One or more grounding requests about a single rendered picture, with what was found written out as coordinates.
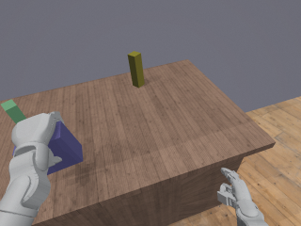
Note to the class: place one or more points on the robot left forearm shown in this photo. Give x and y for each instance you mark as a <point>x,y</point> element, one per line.
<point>28,185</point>

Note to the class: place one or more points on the robot left hand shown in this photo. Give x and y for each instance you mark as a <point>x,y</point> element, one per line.
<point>39,128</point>

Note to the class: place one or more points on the robot right hand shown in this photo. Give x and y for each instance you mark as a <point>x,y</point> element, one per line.
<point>230,195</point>

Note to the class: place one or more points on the table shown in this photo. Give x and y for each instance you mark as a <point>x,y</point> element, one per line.
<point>152,155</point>

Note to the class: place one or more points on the robot right forearm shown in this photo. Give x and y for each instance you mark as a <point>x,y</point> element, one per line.
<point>248,214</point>

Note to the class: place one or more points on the sponge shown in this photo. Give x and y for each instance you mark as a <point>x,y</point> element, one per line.
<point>64,145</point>

